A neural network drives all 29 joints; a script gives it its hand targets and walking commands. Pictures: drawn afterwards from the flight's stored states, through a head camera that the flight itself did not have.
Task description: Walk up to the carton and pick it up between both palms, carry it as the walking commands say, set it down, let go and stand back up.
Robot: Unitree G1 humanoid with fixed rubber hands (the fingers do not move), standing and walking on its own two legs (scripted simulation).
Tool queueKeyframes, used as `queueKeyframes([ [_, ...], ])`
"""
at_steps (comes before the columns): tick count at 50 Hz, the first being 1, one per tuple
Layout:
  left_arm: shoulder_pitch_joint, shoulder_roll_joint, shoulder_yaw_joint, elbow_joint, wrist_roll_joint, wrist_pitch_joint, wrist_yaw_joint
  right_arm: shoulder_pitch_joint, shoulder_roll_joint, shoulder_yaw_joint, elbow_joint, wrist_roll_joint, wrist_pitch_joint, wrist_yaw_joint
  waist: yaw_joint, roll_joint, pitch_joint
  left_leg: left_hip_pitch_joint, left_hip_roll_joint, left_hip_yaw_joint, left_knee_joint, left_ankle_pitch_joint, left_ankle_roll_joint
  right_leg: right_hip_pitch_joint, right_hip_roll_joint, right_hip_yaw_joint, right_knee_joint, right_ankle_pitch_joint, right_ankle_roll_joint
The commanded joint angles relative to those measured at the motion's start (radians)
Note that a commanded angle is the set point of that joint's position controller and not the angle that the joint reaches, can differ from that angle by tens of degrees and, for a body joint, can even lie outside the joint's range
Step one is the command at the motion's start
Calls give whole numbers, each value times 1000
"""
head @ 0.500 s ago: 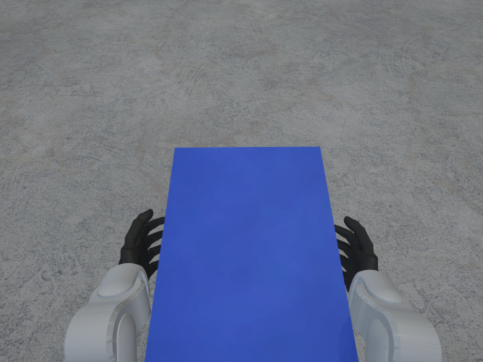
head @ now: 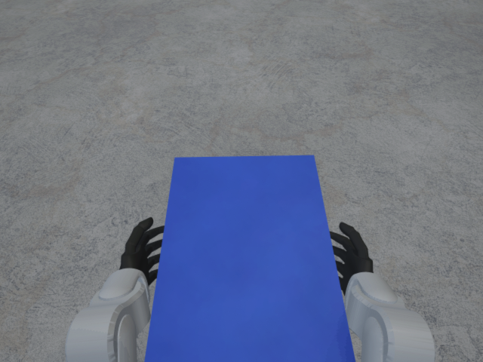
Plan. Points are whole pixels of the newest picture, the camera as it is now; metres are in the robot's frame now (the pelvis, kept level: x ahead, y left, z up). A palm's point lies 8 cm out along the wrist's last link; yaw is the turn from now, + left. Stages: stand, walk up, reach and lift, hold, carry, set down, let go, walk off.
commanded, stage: carry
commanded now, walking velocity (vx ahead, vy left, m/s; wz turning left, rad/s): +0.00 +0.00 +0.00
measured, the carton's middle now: (246, 272) +0.26 +0.00 +0.01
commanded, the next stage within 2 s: none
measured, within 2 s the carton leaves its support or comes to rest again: neither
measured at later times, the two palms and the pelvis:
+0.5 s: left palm (76, 315) +0.17 +0.21 +0.08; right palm (312, 305) +0.19 -0.09 +0.07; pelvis -0.05 +0.05 -0.01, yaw +2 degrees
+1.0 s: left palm (62, 334) +0.15 +0.22 +0.08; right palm (306, 315) +0.17 -0.08 +0.08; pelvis -0.06 +0.05 +0.00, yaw +4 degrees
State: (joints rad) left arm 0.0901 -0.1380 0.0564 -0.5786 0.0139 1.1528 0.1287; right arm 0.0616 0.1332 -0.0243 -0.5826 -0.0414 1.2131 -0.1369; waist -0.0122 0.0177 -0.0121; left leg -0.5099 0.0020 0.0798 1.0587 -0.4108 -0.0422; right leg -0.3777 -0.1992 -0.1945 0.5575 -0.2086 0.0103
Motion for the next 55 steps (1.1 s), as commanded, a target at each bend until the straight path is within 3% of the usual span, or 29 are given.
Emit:
queueKeyframes([
  [1, -404, -730, -617, -127, -261, -1, -147, -429, 786, 661, -120, 279, -41, 121, 28, -262, -273, 3, -1, 41, -206, -26, 3, 230, -178, 172, -203, 192, -69],
  [3, -384, -713, -617, -123, -261, 7, -145, -404, 770, 656, -106, 273, -33, 114, 33, -295, -291, 45, -13, 59, -320, -11, 19, 241, -178, 175, -204, 139, -68],
  [4, -376, -723, -621, -124, -263, 7, -144, -397, 770, 654, -106, 273, -31, 111, 39, -302, -317, 53, -26, 69, -384, -18, 26, 277, -182, 194, -187, 174, -72],
  [6, -396, -715, -647, -131, -263, 12, -137, -374, 750, 634, -87, 262, -27, 111, 26, -244, -341, 172, -15, 72, -605, 98, 48, 236, -173, 184, -136, 94, -43],
  [7, -387, -706, -650, -111, -259, 18, -137, -372, 728, 618, -73, 251, -24, 110, 23, -159, -325, 256, 32, 15, -719, 165, 58, 165, -135, 140, -58, 42, 1],
  [8, -412, -695, -658, -115, -256, 25, -136, -365, 714, 610, -55, 245, -20, 113, 17, 21, -303, 359, 181, -167, -766, 142, 81, -16, -78, 76, 102, -110, 50],
  [9, -430, -691, -660, -107, -251, 33, -137, -385, 697, 608, -53, 251, -18, 119, 2, 217, -206, 389, 327, -373, -788, 205, 151, -250, 52, 8, 210, -279, 119],
  [10, -496, -724, -698, -135, -275, 38, -143, -389, 724, 590, -60, 250, -25, 124, -11, 252, -197, 341, 358, -390, -776, 381, 215, -242, 48, 119, 364, -327, 113],
  [12, -536, -781, -717, -116, -292, 37, -152, -431, 771, 578, -68, 250, -35, 135, -1, 164, -191, 267, 314, -257, -775, 317, 220, -222, 68, 177, 509, -258, 83],
  [13, -571, -798, -732, -140, -306, 29, -156, -441, 787, 581, -77, 254, -45, 139, 1, 163, -207, 265, 289, -232, -766, 297, 214, -217, 76, 181, 513, -205, 71],
  [15, -554, -819, -725, -134, -308, 19, -150, -449, 796, 584, -99, 265, -58, 140, 7, 146, -268, 337, 276, -211, -735, 380, 217, -210, 99, 192, 503, -171, 52],
  [17, -552, -835, -724, -137, -313, 10, -146, -463, 799, 598, -128, 268, -65, 137, 8, 101, -312, 383, 275, -212, -708, 457, 213, -175, 113, 184, 404, -176, 42],
  [19, -522, -824, -724, -150, -310, 10, -141, -430, 783, 596, -131, 262, -63, 133, 9, 131, -333, 401, 255, -198, -686, 506, 202, -106, 143, 168, 262, -170, 32],
  [22, -457, -769, -687, -124, -284, 25, -133, -399, 740, 599, -109, 252, -50, 120, 25, 136, -339, 359, 219, -181, -658, 414, 171, 66, 186, 133, -43, -81, 11],
  [23, -434, -754, -665, -107, -273, 30, -131, -388, 725, 598, -104, 246, -45, 116, 30, 113, -347, 339, 202, -157, -625, 417, 151, 147, 153, 141, -143, -28, 10],
  [24, -421, -735, -648, -102, -269, 32, -132, -372, 728, 601, -88, 242, -40, 113, 30, 46, -344, 312, 173, -134, -560, 437, 125, 211, 69, 209, -200, 86, 6],
  [25, -415, -731, -638, -72, -264, 26, -138, -382, 720, 621, -112, 240, -38, 113, 9, -104, -313, 253, 91, -91, -543, 372, 81, 205, -4, 306, -140, 297, -28],
  [26, -439, -750, -635, -72, -264, 23, -140, -442, 746, 640, -118, 260, -32, 116, 9, -166, -306, 247, 85, -58, -533, 278, 65, 185, -22, 307, -151, 352, -46],
  [27, -426, -756, -626, -56, -261, 25, -143, -459, 747, 648, -125, 269, -29, 118, 8, -163, -290, 261, 86, -52, -553, 237, 63, 151, -9, 290, -149, 285, -45],
  [30, -447, -756, -613, -80, -254, 28, -138, -489, 763, 650, -120, 287, -23, 121, 17, -83, -271, 284, 103, -80, -588, 261, 76, 103, 40, 239, -145, 59, -30],
  [31, -452, -750, -614, -82, -253, 29, -134, -500, 750, 643, -131, 286, -24, 121, 18, -55, -271, 287, 111, -94, -601, 254, 80, 95, 49, 233, -138, 28, -30],
  [33, -456, -732, -602, -71, -247, 38, -132, -487, 740, 633, -92, 282, -14, 117, 14, -68, -233, 261, 115, -107, -619, 238, 81, 81, 54, 231, -145, -5, -32],
  [35, -456, -732, -601, -61, -246, 43, -126, -485, 736, 620, -86, 281, -12, 114, 15, -37, -233, 265, 115, -103, -619, 209, 79, 63, 58, 238, -156, -52, -39],
  [39, -503, -748, -622, -89, -260, 40, -124, -478, 743, 600, -63, 273, -17, 115, 16, 0, -257, 284, 124, -124, -654, 205, 85, 67, 72, 218, -127, -56, -39],
  [44, -520, -756, -634, -79, -280, 37, -128, -469, 738, 580, -54, 256, -26, 106, 15, -19, -256, 283, 125, -114, -644, 232, 84, 67, 70, 218, -142, -29, -34],
  [45, -506, -758, -640, -70, -277, 35, -129, -478, 726, 577, -66, 255, -32, 109, 16, 18, -271, 285, 129, -126, -654, 213, 84, 69, 77, 212, -125, -38, -32],
  [47, -502, -757, -642, -73, -278, 36, -127, -456, 734, 576, -45, 254, -29, 110, 17, 16, -274, 294, 131, -126, -658, 219, 88, 69, 77, 213, -120, -26, -33],
  [49, -520, -769, -648, -83, -281, 31, -130, -487, 741, 585, -74, 257, -35, 111, 17, -24, -269, 287, 132, -125, -668, 208, 86, 73, 81, 201, -122, -40, -27],
  [55, -496, -750, -637, -71, -271, 24, -127, -468, 728, 582, -62, 255, -43, 112, 17, -16, -294, 296, 127, -117, -651, 264, 90, 92, 71, 204, -116, 0, -33],
])
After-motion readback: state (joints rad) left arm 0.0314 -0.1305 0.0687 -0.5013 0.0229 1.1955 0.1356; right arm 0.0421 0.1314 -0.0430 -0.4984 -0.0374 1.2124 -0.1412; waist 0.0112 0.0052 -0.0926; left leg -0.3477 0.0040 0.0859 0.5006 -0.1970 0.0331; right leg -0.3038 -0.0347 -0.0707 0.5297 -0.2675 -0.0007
